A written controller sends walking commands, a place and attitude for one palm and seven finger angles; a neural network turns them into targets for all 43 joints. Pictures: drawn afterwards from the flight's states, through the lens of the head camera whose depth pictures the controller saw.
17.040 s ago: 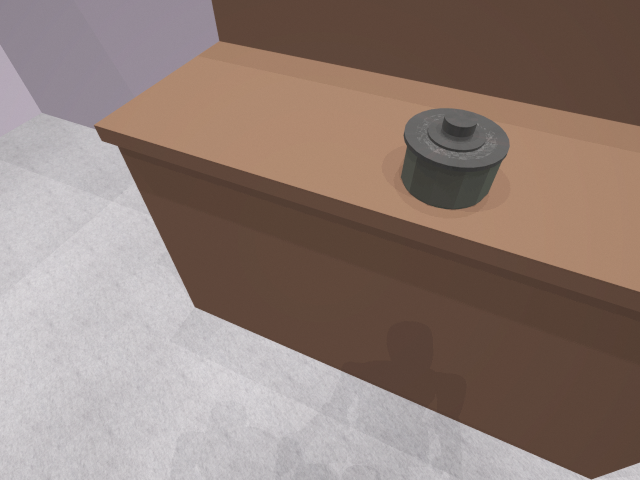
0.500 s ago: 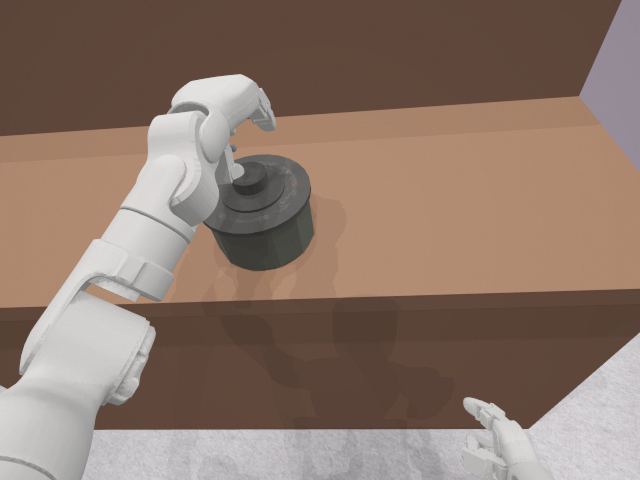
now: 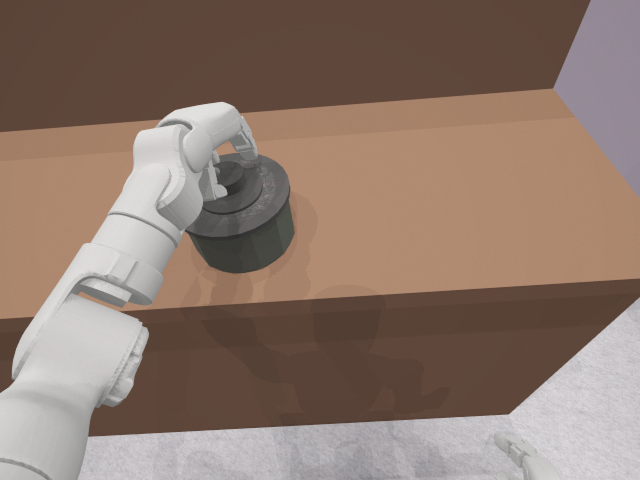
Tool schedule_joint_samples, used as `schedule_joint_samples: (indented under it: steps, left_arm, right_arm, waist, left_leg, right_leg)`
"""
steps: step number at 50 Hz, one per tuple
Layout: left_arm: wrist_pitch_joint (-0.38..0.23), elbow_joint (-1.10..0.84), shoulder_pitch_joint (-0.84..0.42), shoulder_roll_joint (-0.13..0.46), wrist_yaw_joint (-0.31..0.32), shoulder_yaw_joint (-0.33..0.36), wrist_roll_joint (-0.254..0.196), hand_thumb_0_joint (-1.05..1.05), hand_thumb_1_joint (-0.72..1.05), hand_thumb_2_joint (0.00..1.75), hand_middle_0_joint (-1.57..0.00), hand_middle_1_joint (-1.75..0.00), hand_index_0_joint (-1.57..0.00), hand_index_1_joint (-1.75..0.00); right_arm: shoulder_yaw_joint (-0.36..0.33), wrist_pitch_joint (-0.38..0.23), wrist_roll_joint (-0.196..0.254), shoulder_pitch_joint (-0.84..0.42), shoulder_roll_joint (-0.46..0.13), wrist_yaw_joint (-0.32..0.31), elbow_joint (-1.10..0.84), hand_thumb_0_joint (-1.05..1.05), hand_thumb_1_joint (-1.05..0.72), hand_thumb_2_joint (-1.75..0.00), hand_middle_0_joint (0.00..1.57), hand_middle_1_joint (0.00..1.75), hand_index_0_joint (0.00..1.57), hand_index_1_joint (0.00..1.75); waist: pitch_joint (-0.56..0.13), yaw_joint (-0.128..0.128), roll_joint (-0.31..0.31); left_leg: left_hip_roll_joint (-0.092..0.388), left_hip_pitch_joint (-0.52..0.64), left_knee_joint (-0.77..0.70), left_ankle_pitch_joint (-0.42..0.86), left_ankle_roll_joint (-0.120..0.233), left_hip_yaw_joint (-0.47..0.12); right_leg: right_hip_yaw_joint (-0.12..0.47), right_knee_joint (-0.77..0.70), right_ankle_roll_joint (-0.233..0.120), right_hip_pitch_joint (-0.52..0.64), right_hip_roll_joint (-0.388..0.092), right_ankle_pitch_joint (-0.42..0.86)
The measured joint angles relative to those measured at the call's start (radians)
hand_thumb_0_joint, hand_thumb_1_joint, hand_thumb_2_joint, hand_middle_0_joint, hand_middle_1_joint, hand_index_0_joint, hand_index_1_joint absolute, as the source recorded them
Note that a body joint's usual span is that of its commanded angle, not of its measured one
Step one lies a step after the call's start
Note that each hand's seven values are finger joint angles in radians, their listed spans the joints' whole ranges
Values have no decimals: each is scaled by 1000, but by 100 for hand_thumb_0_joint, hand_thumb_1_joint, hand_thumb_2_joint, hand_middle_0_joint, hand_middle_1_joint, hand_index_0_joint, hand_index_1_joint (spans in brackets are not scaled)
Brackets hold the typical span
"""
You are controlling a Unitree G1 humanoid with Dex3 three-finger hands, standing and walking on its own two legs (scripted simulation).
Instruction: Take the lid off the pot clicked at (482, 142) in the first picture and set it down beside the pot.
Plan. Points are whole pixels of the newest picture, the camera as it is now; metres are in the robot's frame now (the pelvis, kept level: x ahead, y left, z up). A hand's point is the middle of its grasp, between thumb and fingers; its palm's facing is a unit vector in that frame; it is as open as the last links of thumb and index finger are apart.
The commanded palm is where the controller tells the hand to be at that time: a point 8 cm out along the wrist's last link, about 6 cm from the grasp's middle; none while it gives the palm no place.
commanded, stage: lower the open fingers around the knob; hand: left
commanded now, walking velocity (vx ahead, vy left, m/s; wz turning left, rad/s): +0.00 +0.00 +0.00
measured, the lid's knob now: (225, 178) +0.47 +0.14 +0.13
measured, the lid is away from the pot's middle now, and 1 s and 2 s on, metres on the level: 0.00 0.00 0.00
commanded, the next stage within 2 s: close the fingers and squeeze the knob in 0.30 s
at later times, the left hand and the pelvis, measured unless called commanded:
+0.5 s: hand (208, 178) +0.44 +0.15 +0.15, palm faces -0.34 -0.11 -0.93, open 10.1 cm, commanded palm +0.43 +0.15 +0.22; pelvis +0.01 +0.01 +0.00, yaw +0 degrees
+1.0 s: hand (211, 181) +0.44 +0.14 +0.15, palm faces -0.32 -0.11 -0.94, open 8.6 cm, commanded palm +0.42 +0.15 +0.22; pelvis +0.00 +0.00 +0.00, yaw +0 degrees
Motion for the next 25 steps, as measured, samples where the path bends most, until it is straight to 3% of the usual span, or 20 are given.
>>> schedule_joint_samples:
  steps: [21, 25]
  left_arm:
    - [-4, 1, 27, -13, 31, -7, 4, 0, -32, 150, -85, -8, -85, -8]
    - [-2, 18, 20, -14, 29, -13, 2, 0, -27, 140, -79, -20, -79, -20]
  right_arm:
    - [14, 12, 1, -29, 26, 8, -13, 1, -90, -90, 19, 30, 20, 30]
    - [14, 13, 2, -29, 25, 6, -14, 1, -90, -90, 19, 30, 20, 30]
  waist:
    - [-12, 11, 0]
    - [-14, 10, -1]
  left_leg:
    - [-7, -11, 9, -9, 6, -3]
    - [-8, -10, 10, -11, 7, -5]
  right_leg:
    - [-3, 0, 6, -4, -6, -7]
    - [-5, -1, 7, -2, -7, -8]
